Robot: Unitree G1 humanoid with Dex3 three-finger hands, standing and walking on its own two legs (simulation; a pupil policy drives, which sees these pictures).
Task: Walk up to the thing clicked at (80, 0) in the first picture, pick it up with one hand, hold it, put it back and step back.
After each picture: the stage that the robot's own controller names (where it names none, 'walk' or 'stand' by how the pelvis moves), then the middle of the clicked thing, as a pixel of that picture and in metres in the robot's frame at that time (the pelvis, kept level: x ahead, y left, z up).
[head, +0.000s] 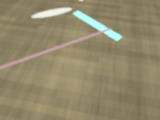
stand; out of the picture +2.37 +0.03 -0.72
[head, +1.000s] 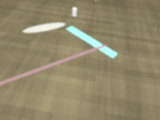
walk; (74, 11) +2.23 +0.06 -0.71
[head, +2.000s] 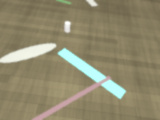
walk; (67, 26) +1.58 +0.08 -0.72
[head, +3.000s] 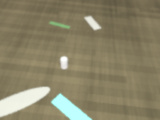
walk; (64, 62) +1.03 +0.15 -0.72
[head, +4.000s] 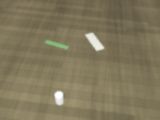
walk; (59, 98) +0.65 +0.16 -0.72
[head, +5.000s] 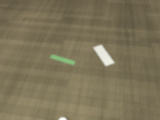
walk; out of the picture +0.44 +0.17 -0.70
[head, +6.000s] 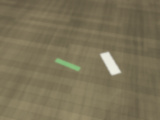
stand; out of the picture +0.36 +0.14 -0.72
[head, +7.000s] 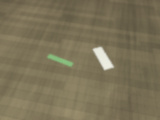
stand; out of the picture +0.37 +0.17 -0.71
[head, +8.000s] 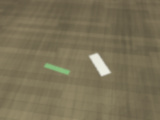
stand; out of the picture +0.33 +0.23 -0.71
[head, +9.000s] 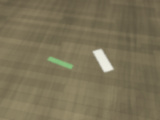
stand; out of the picture +0.36 +0.20 -0.72
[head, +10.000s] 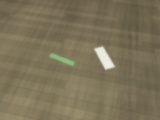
stand; out of the picture +0.39 +0.19 -0.72
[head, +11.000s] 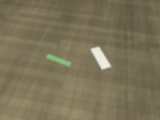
stand; out of the picture +0.39 +0.21 -0.72
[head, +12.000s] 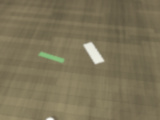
walk; out of the picture +0.40 +0.24 -0.71
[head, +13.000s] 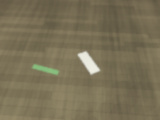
stand; out of the picture +0.30 +0.25 -0.72
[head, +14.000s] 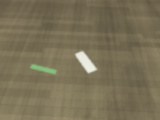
stand; out of the picture +0.34 +0.26 -0.72
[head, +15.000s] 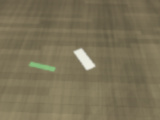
stand; out of the picture +0.35 +0.27 -0.72
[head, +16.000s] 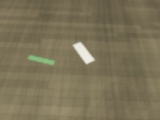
stand; out of the picture +0.37 +0.26 -0.72
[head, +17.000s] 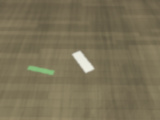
stand; out of the picture +0.33 +0.27 -0.72
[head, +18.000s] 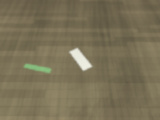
stand; out of the picture +0.31 +0.28 -0.72
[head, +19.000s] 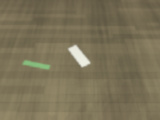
stand; out of the picture +0.34 +0.28 -0.72
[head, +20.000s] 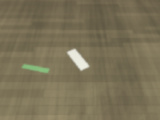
stand; out of the picture +0.34 +0.28 -0.72
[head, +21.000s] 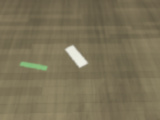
stand; out of the picture +0.33 +0.28 -0.72
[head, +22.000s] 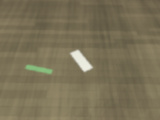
stand; out of the picture +0.33 +0.26 -0.72
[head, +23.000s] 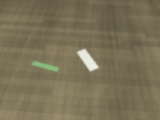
stand; out of the picture +0.35 +0.23 -0.72
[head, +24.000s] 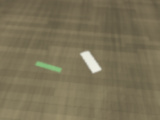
stand; out of the picture +0.36 +0.22 -0.72
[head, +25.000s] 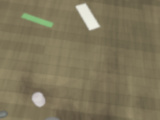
go down; (38, 99) +0.39 +0.23 -0.59
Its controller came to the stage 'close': no
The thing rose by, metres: 0.00
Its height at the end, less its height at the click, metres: +0.00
